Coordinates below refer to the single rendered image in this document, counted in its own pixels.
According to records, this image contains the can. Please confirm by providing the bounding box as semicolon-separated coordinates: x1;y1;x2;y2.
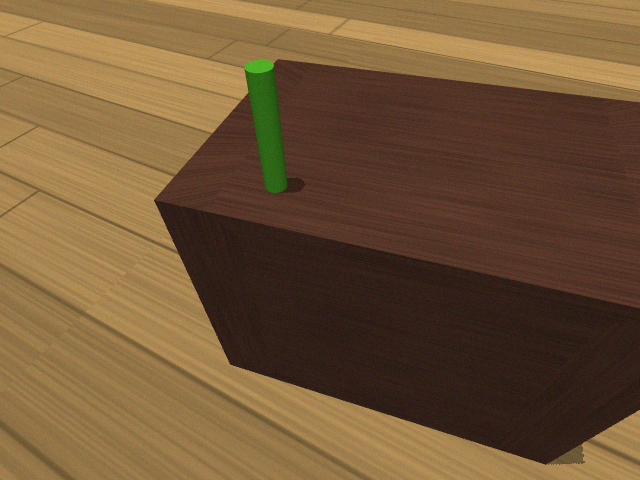
244;60;288;193

